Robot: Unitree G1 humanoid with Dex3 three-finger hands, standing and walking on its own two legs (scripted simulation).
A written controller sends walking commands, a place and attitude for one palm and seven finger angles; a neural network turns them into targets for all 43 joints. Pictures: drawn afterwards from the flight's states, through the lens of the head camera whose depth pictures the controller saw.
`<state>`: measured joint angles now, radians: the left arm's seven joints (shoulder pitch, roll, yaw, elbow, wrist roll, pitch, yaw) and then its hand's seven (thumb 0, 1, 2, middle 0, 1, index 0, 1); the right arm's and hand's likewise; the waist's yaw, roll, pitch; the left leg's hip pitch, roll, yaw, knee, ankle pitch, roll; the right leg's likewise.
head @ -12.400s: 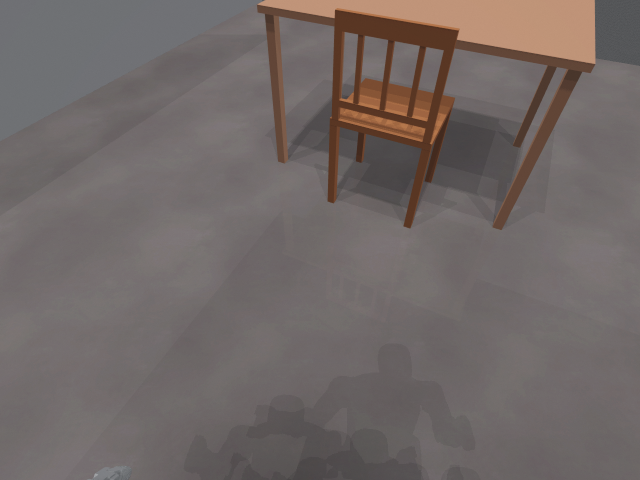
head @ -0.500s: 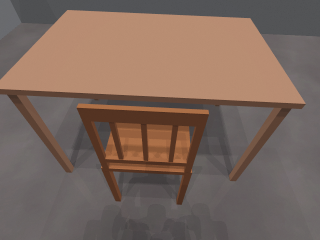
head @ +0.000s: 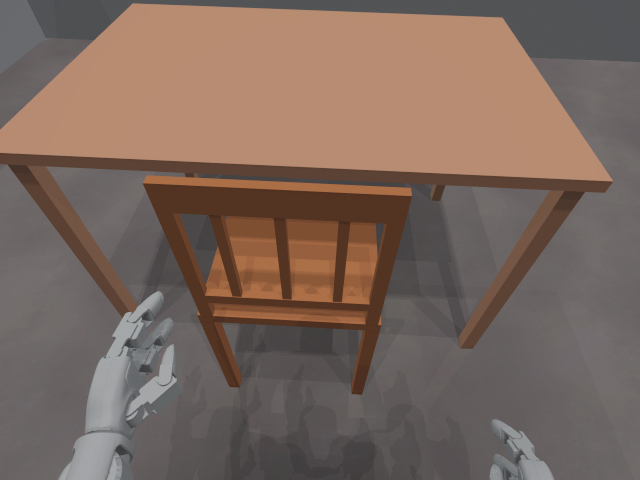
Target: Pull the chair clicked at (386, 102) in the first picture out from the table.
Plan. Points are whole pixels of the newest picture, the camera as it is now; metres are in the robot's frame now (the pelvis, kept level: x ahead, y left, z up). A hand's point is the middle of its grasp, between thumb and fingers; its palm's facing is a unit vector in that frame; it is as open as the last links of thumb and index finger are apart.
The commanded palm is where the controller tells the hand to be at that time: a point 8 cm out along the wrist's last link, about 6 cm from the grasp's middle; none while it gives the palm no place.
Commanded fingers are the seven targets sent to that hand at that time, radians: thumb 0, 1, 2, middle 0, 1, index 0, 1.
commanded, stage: raise the hand toward the chair's back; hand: left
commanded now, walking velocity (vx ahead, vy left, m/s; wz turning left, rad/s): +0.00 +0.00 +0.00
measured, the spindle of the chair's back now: (284, 260) +0.50 +0.08 -0.09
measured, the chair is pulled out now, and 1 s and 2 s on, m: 0.00 0.00 0.00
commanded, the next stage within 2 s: aim the fingers beside a spindle in 1.86 s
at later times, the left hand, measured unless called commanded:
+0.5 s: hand (178, 434) +0.19 +0.18 -0.03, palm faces -0.06 -1.00 -0.01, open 12.0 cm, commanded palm +0.16 +0.24 -0.02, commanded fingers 0.00 0.01 0.52 -0.11 -0.16 -0.11 -0.16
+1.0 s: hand (147, 423) +0.20 +0.21 -0.01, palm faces -0.02 -1.00 -0.03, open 16.1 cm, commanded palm +0.18 +0.27 -0.01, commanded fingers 0.00 -0.50 0.30 -0.06 -0.08 -0.06 -0.08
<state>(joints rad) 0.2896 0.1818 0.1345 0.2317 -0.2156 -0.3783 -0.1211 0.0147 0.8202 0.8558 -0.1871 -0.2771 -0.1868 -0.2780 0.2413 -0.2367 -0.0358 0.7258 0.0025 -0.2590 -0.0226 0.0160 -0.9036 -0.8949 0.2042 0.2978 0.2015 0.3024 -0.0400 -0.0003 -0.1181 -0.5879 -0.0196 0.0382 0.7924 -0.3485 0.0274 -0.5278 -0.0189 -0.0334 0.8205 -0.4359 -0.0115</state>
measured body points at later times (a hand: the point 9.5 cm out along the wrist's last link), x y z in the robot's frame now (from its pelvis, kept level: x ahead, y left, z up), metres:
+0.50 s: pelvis -0.04 -0.02 -0.06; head +0.03 -0.02 +0.38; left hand +0.19 +0.23 -0.02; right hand +0.14 -0.24 -0.16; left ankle +0.03 +0.10 -0.70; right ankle -0.02 -0.11 -0.70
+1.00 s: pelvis -0.02 +0.02 -0.05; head +0.04 +0.04 +0.39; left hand +0.20 +0.27 -0.01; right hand +0.18 -0.22 -0.11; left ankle +0.03 +0.10 -0.70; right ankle -0.02 -0.11 -0.70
